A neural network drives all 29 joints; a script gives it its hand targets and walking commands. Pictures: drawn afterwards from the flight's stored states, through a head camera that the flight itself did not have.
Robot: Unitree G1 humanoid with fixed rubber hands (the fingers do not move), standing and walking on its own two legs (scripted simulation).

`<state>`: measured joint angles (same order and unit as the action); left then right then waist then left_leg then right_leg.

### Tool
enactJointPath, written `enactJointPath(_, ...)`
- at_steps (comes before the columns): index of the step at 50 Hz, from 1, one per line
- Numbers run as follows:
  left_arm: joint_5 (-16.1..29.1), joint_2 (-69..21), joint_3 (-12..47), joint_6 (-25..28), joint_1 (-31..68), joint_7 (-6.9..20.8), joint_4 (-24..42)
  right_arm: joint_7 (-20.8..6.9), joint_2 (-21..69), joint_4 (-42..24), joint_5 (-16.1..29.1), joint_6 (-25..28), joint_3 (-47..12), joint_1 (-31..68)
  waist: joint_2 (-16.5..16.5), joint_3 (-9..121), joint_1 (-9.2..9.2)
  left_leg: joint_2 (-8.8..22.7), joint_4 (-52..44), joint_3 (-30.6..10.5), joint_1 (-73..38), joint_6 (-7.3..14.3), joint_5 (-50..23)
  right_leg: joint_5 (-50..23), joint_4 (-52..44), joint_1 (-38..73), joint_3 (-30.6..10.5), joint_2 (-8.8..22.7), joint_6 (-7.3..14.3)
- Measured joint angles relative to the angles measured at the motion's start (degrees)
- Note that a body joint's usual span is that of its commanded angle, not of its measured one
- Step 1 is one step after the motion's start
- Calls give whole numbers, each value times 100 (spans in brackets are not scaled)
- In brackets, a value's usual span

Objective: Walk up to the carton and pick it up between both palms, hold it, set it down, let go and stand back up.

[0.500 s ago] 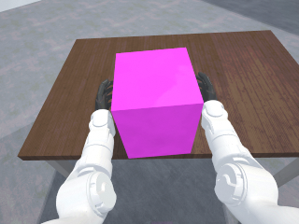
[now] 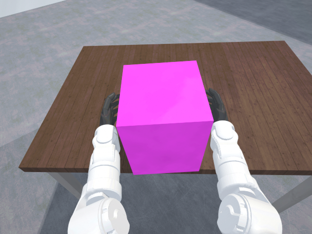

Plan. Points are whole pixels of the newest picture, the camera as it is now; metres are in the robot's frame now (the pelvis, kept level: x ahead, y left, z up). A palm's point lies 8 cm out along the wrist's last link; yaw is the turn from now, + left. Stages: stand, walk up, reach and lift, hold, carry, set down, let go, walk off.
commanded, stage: reach and lift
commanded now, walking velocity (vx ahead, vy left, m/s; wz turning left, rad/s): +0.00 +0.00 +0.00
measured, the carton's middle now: (163, 120) +0.43 -0.01 +0.04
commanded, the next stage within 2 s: none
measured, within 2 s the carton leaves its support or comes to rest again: leaves its support in 1.30 s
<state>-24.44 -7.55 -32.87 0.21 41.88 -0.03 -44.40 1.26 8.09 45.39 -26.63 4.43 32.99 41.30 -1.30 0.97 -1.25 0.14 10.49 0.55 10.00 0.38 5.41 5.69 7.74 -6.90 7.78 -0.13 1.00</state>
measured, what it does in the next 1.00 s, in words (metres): stands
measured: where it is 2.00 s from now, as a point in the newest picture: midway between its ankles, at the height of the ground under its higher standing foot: outside the picture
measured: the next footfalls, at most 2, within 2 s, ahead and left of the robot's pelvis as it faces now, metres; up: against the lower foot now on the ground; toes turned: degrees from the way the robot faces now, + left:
none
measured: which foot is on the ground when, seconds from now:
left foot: down 0.00-1.00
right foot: down 0.00-1.00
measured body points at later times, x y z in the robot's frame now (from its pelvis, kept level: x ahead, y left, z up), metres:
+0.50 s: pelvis +0.00 +0.00 +0.00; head +0.04 +0.00 +0.45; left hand +0.42 +0.14 +0.08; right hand +0.41 -0.16 +0.08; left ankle -0.01 +0.12 -0.75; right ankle -0.03 -0.10 -0.75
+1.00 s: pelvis -0.01 +0.00 +0.00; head +0.03 +0.00 +0.45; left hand +0.41 +0.14 +0.08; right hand +0.40 -0.16 +0.08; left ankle -0.01 +0.12 -0.75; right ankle -0.03 -0.10 -0.75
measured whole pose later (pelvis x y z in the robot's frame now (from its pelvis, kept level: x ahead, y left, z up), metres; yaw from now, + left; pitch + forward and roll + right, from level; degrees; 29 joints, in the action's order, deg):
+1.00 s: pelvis -0.01 +0.00 +0.00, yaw +0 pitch +8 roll +0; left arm -23.3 -6.5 -32.1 4.1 42.0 -1.5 -48.7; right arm 3.0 6.4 51.4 -27.5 11.1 33.3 41.6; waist -1.4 5.3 -1.3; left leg -0.1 7.6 0.6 13.1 0.6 2.9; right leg 3.3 5.1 -10.1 7.6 -0.1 1.0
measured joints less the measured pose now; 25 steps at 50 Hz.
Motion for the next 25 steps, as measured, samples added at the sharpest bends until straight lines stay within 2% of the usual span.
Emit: enactJointPath(25,-53,-26,-14,-18,38,-22,-5,-19,-33,75,-114,125,74,36,-6,85,-10,-31,-141,15,82,23,-103,-94,-118,-96,-20,22,-13)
